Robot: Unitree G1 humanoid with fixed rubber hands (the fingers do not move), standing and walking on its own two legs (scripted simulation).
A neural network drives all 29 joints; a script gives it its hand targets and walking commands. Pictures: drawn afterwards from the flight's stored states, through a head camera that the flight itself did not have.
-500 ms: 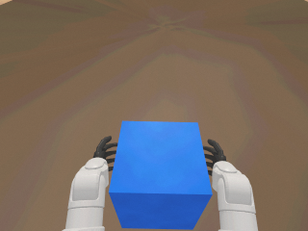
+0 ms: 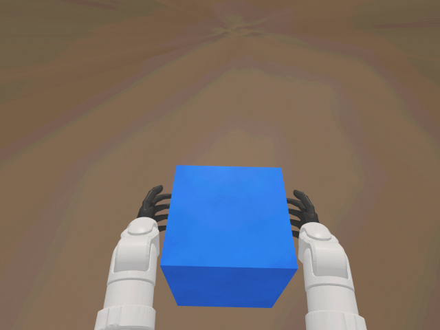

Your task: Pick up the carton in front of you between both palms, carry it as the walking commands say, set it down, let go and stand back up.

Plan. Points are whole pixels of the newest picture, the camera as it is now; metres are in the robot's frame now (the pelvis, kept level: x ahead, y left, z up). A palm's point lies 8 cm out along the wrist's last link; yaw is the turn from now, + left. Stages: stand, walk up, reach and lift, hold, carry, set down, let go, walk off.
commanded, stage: carry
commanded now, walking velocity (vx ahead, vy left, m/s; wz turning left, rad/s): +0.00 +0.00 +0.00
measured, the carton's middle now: (226, 240) +0.31 +0.00 -0.03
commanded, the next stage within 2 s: hold in 0.70 s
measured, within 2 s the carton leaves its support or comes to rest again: neither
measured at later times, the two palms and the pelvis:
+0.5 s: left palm (140, 230) +0.29 +0.16 +0.04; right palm (303, 235) +0.28 -0.14 +0.04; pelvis -0.01 +0.01 +0.00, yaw +0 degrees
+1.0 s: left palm (115, 253) +0.24 +0.19 +0.05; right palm (283, 229) +0.29 -0.10 +0.05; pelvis -0.02 -0.01 +0.01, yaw +9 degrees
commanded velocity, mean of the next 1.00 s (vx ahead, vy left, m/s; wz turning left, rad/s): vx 0.00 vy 0.00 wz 0.00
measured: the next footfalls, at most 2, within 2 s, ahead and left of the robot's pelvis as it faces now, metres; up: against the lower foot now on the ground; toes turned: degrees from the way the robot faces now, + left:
none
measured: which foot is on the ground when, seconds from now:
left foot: down 0.00-1.00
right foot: down 0.00-1.00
